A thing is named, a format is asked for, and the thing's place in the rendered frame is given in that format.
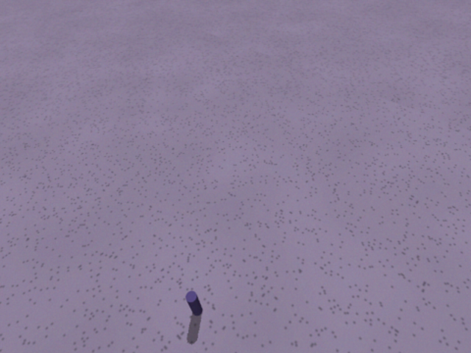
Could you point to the can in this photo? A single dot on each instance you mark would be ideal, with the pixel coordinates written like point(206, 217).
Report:
point(193, 302)

